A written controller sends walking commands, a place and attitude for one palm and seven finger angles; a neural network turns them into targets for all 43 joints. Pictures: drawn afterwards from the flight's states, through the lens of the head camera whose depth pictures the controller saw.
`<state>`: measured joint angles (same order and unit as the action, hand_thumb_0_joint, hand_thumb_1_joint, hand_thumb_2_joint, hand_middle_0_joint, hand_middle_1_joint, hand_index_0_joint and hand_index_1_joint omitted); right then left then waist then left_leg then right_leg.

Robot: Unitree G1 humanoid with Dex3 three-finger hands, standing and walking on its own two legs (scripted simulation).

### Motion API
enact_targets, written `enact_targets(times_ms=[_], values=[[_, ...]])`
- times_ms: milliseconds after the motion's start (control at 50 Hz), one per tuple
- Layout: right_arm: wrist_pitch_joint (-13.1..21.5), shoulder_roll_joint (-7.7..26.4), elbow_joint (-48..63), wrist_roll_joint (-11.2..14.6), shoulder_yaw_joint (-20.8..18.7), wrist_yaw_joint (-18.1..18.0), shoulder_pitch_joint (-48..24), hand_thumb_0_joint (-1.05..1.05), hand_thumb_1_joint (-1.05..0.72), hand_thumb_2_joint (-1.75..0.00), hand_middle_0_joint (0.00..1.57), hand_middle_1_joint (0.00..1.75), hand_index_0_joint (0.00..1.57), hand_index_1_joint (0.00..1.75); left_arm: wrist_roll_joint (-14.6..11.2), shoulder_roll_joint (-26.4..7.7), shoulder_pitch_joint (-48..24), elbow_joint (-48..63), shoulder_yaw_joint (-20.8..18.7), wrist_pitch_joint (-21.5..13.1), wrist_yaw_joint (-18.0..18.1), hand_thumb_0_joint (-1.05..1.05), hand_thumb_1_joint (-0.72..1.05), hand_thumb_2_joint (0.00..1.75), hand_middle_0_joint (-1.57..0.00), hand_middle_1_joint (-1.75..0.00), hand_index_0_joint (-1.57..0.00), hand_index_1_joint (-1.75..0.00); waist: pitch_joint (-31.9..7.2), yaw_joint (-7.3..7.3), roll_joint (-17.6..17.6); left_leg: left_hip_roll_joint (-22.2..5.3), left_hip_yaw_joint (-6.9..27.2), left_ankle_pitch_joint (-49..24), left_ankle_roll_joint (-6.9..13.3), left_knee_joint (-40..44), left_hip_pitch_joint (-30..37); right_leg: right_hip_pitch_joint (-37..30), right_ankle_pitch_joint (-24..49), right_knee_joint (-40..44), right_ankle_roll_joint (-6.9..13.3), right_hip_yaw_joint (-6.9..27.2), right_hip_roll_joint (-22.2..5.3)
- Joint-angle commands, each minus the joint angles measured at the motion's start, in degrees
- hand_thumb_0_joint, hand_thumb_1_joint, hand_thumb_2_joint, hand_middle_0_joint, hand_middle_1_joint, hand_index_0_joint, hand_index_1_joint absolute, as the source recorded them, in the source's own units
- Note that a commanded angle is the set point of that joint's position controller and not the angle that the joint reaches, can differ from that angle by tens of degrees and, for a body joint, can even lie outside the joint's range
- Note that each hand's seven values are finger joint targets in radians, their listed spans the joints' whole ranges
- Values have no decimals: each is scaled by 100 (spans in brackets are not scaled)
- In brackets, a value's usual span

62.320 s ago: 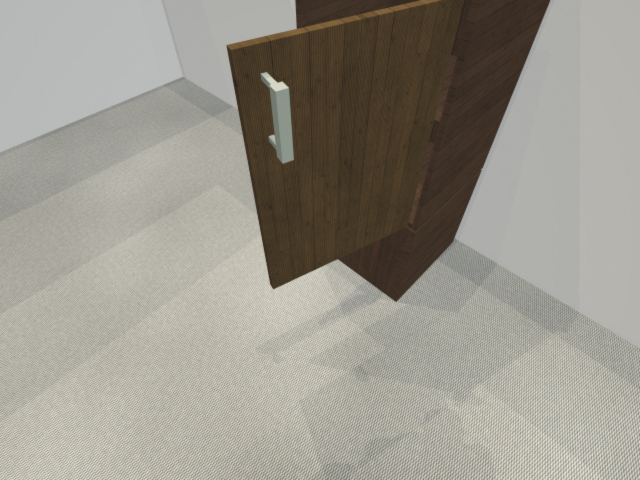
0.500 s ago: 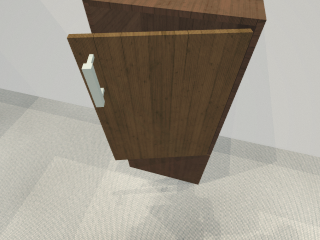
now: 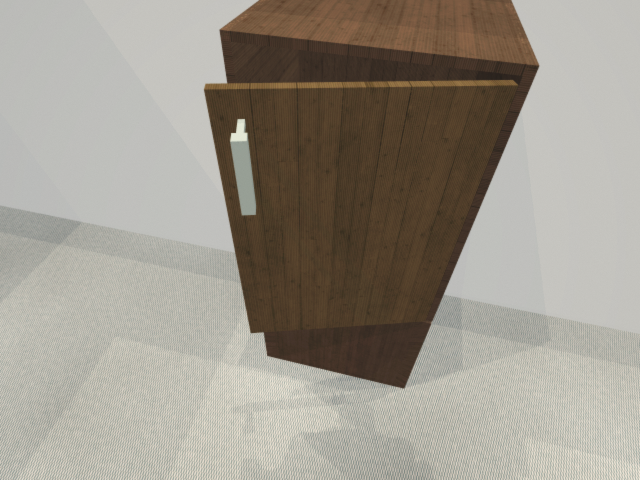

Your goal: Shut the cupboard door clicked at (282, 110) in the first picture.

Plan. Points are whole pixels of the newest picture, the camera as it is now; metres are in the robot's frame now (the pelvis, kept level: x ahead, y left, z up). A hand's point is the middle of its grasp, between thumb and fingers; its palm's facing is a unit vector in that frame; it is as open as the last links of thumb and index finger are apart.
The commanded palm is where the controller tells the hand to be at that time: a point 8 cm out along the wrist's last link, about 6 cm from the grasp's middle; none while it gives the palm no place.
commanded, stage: come to a stop and stand still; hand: left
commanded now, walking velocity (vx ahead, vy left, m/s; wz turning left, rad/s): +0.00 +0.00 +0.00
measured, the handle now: (245, 168) +0.49 +0.15 +0.15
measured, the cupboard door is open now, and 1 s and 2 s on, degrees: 19 19 19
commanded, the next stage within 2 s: look again from close up in 0.90 s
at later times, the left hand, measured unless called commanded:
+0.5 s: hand out of the picture -0.13 +0.18 -0.17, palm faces +0.10 -0.98 -0.18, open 7.4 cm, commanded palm none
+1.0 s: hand out of the picture -0.13 +0.16 -0.18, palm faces +0.13 -0.99 -0.11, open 7.4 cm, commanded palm none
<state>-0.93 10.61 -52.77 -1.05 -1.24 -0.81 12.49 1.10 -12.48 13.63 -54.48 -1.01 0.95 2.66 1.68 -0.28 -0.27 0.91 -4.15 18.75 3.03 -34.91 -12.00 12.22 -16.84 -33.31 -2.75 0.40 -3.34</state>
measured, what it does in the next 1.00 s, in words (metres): steps on the spot: left foot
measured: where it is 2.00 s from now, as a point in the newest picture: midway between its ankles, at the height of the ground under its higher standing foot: outside the picture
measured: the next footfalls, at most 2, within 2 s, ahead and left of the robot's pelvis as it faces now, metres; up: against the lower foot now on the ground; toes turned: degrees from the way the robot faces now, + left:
left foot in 0.98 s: -0.04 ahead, +0.10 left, +0.00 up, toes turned +3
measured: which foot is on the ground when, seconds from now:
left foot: down 0.00-0.84, up 0.86-0.96, down 0.98-1.00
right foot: down 0.00-1.00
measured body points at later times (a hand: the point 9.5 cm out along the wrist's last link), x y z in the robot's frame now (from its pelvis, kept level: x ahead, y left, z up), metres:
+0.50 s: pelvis -0.06 +0.02 +0.00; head -0.07 +0.03 +0.45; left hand -0.13 +0.24 -0.16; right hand -0.02 -0.23 -0.14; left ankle +0.01 +0.08 -0.73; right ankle +0.01 -0.15 -0.72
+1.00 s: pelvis -0.09 +0.01 +0.00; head -0.10 +0.04 +0.45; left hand -0.13 +0.21 -0.17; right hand -0.04 -0.22 -0.14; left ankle -0.09 +0.10 -0.73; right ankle -0.04 -0.12 -0.73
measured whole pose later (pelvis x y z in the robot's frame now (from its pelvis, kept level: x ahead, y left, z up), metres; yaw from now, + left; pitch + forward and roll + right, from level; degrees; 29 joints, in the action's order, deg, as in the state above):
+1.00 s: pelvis -0.09 +0.01 +0.00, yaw +4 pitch -1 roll -1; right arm -0.2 8.1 -57.9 -0.7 -2.1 -0.7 17.1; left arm 1.3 -6.7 23.5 -59.9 -0.7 1.0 1.9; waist -2.1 0.1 2.2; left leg 1.9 0.0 18.8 2.5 -32.0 -15.1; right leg 17.4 -13.3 -30.9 -0.6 1.8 0.5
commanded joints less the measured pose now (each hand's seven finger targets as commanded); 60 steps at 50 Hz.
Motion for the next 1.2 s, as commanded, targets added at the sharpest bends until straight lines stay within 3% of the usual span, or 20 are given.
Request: enact_targets(times_ms=[0, 40, 140, 360, 420, 500, 580, 660, 720, 760, 800, 820, 860, 880, 920, 960, 980, 1000, 1020, 1180], values=[[148, 773, 479, 2, -115, -4, -48, 0, -90, -90, 20, 30, 20, 30, 23, -540, 283, 402, -48, 20, -22, 0, 90, 90, -20, -30, -20, -30, 538, -53, -196, -674, 1045, 192, 0, 1640, -1036, 121, -63, 545, 400, 114, -29], [131, 828, 470, -17, -140, 16, 10, 0, -90, -90, 20, 30, 20, 30, 42, -536, 340, 425, -39, 47, -48, 0, 90, 90, -20, -30, -20, -30, 625, -50, -214, -696, 1215, 1224, 13, 1999, -1343, 109, -207, 472, 392, 41, 35], [120, 869, 470, -21, -177, 22, 43, 0, -90, -90, 20, 30, 20, 30, 70, -430, 661, 407, -40, 49, -70, 0, 90, 90, -20, -30, -20, -30, 362, -107, -220, -804, 1375, 1752, 85, 2223, -1469, 1, -212, 326, 359, -57, 116], [19, 840, 160, 16, -206, 21, 167, 0, -90, -90, 20, 30, 20, 30, 67, -231, 1345, 12, -51, -3, -75, 0, 90, 90, -20, -30, -20, -30, 280, -124, -392, -731, 1386, 1988, 89, 2183, -1514, 71, -401, 352, 375, 123, 254], [-5, 779, 100, 25, -213, 19, 168, 0, -90, -90, 20, 30, 20, 30, 68, -145, 1584, -132, -46, -24, -75, 0, 90, 90, -20, -30, -20, -30, 328, -147, -132, -577, 1251, 1901, 35, 1973, -1450, 230, -664, 604, 415, 348, 227], [-38, 580, -57, 27, -193, 2, 479, 0, -90, -90, 20, 30, 20, 30, 48, -199, 1388, -165, -58, -72, -77, 0, 90, 90, -20, -30, -20, -30, 425, 83, 347, -247, 975, 1397, -75, 1319, -703, 1299, -1680, 1349, 540, 984, -31], [-10, 545, -192, 22, -212, -33, 654, 0, -90, -90, 20, 30, 20, 30, 44, -150, 1382, -241, -93, -65, -90, 0, 90, 90, -20, -30, -20, -30, 232, 151, 208, -299, 1032, 1309, -81, 1308, -483, 1377, -1367, 1105, 483, 827, 113], [9, 717, -120, 21, -262, -45, 189, 0, -90, -90, 20, 30, 20, 30, 74, 91, 1967, -437, -158, 43, -104, 0, 90, 90, -20, -30, -20, -30, 174, -205, -659, -906, 1559, 2242, 106, 2368, -1940, -12, -357, -653, 349, -11, 551], [-12, 764, 35, -5, -278, -31, -356, 0, -90, -90, 20, 30, 20, 30, 91, 346, 2569, -617, -149, 88, -89, 0, 90, 90, -20, -30, -20, -30, 304, -545, -601, -1072, 1568, 2223, 298, 2432, -2652, -660, -223, -1007, 371, -237, 504], [-32, 547, 0, -13, -231, -34, -137, 0, -90, -90, 20, 30, 20, 30, 101, 331, 2434, -570, -112, -18, -61, 0, 90, 90, -20, -30, -20, -30, 659, -409, 87, -619, 1299, 1877, 101, 1759, -2076, -86, -746, 650, 514, 325, 298], [-130, 86, -71, 73, -154, -9, 287, 0, -90, -90, 20, 30, 20, 30, 72, -69, 1813, -339, -92, -105, -18, 0, 90, 90, -20, -30, -20, -30, 987, 39, 1062, 90, 581, 436, -261, -12, -1025, 1777, -3095, 2496, 1063, 2274, -939], [-154, 88, -173, 45, -204, 3, 521, 0, -90, -90, 20, 30, 20, 30, 54, -265, 1161, -152, -142, -101, -2, 0, 90, 90, -20, -30, -20, -30, 754, 276, 1261, 166, 455, 13, -298, -1070, -151, 2648, -3399, 2991, 1267, 2529, -1258], [-115, 196, -370, 54, -244, 6, 993, 0, -90, -90, 20, 30, 20, 30, 39, -296, 261, 125, -181, -175, 43, 0, 90, 90, -20, -30, -20, -30, 530, 573, 1457, 18, 611, -186, -206, -1469, 337, 2918, -2581, 2739, 1116, 1862, -902], [-49, 164, -422, 60, -218, 16, 1088, 0, -90, -90, 20, 30, 20, 30, 44, -273, 194, 155, -181, -185, 39, 0, 90, 90, -20, -30, -20, -30, 536, 548, 1239, -16, 536, -221, -191, -1072, 391, 2722, -2126, 2488, 1025, 1457, -735], [100, -12, -453, 84, -85, 4, 1066, 0, -90, -90, 20, 30, 20, 30, 42, -123, 711, -15, -121, -154, 2, 0, 90, 90, -20, -30, -20, -30, 601, 326, 519, -77, 528, -154, -174, 829, 357, 2002, -1473, 1650, 800, 1116, -391], [275, 201, -417, 52, -80, -68, 863, 0, -90, -90, 20, 30, 20, 30, 7, 108, 1279, -173, -89, -156, -36, 0, 90, 90, -20, -30, -20, -30, 541, -61, -749, -762, 1504, -364, 23, 1785, -241, 1081, -112, 813, 554, 662, 95], [298, 309, -315, 33, -59, -119, 681, 0, -90, -90, 20, 30, 20, 30, -6, 128, 1335, -237, -83, -183, -56, 0, 90, 90, -20, -30, -20, -30, 484, -180, -651, -997, 1610, -318, 167, 1957, -789, 437, 352, 819, 470, 493, 143], [336, 316, -341, 15, -41, -159, 588, 0, -90, -90, 20, 30, 20, 30, -3, 97, 1357, -333, -96, -211, -76, 0, 90, 90, -20, -30, -20, -30, 135, -227, -386, -892, 1543, -497, 181, 1912, -859, -30, 848, 728, 441, 376, 124], [363, 310, -399, 23, -24, -141, 573, 0, -90, -90, 20, 30, 20, 30, 11, 105, 1194, -389, -60, -178, -71, 0, 90, 90, -20, -30, -20, -30, 50, -195, -633, -852, 1542, -624, 144, 1984, -788, -149, 882, 667, 429, 344, 72], [326, 333, -566, 39, -7, -145, 767, 0, -90, -90, 20, 30, 20, 30, 6, 21, 856, -401, -14, -143, -99, 0, 90, 90, -20, -30, -20, -30, 249, -118, -223, -786, 1395, -64, 34, 2180, -780, -264, 886, 899, 402, 336, -10]])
